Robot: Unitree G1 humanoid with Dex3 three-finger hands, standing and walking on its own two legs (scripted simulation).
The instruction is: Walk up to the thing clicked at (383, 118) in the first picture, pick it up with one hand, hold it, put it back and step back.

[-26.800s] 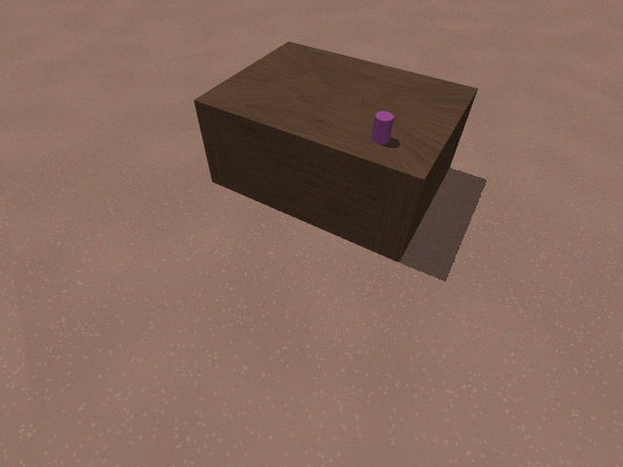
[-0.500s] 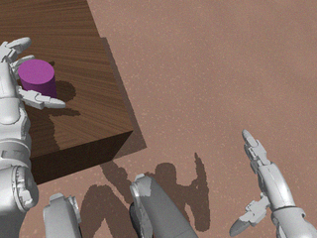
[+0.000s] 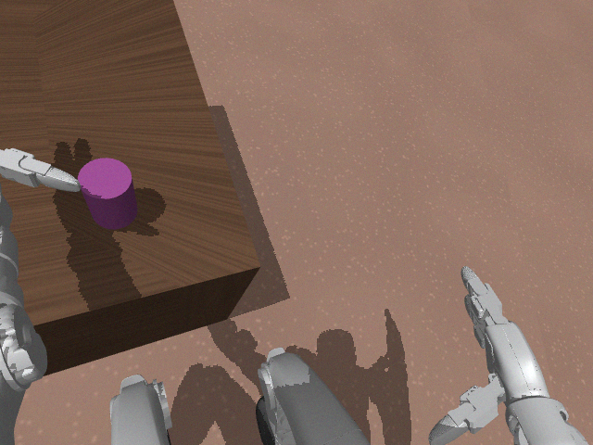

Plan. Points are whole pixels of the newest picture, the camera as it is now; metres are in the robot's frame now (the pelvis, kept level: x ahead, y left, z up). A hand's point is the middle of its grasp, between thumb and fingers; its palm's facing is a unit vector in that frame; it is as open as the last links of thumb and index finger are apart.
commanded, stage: rise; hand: left
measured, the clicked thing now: (110, 195) +0.52 +0.13 -0.10
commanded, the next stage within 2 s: home in 0.14 s
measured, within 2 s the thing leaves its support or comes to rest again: neither
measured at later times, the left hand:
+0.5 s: hand out of the picture +0.47 +0.26 +0.10, palm faces +0.23 -0.93 -0.28, open 17.0 cm
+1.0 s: hand (21, 426) +0.23 +0.18 +0.07, palm faces +0.18 -0.96 -0.22, open 17.0 cm
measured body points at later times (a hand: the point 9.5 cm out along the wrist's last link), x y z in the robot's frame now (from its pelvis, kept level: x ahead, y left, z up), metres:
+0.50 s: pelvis +0.03 +0.00 +0.10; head +0.11 +0.03 +0.54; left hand +0.45 +0.31 +0.12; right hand +0.21 -0.22 +0.08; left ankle +0.06 +0.13 -0.57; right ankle +0.04 -0.15 -0.57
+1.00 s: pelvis +0.04 -0.01 +0.12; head +0.07 -0.01 +0.57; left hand +0.22 +0.23 +0.08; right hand +0.23 -0.22 +0.08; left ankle +0.06 +0.13 -0.57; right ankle +0.04 -0.15 -0.57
